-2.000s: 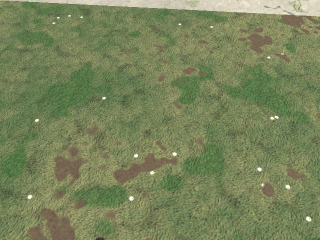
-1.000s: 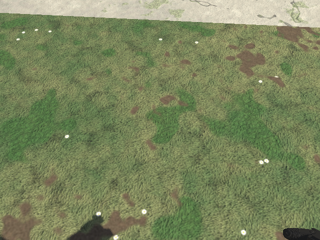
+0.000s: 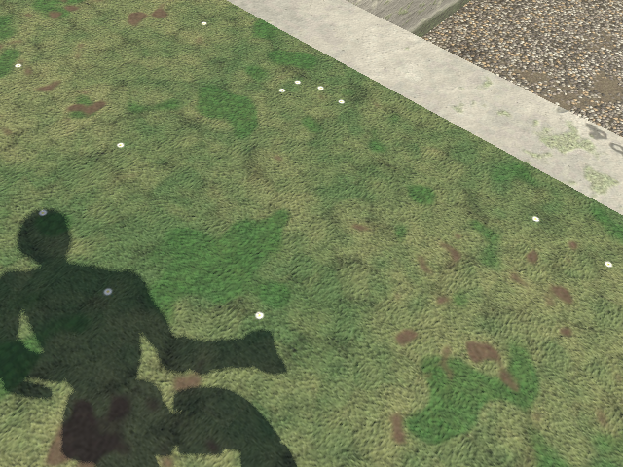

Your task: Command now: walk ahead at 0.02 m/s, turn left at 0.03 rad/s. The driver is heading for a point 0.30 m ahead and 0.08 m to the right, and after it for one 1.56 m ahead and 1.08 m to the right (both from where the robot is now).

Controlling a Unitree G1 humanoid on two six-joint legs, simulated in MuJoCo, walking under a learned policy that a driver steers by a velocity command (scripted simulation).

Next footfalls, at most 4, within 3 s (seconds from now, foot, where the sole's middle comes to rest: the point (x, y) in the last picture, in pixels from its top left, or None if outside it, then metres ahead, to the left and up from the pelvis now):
0.28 right None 0.00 -0.12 -0.78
0.68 left None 0.12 0.09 -0.78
1.16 right None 0.26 -0.31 -0.78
1.70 left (464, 402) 0.63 -0.37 -0.78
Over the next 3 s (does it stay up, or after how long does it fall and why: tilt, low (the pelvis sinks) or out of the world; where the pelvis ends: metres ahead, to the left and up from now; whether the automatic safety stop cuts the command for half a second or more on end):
stays up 1.03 -0.65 0.00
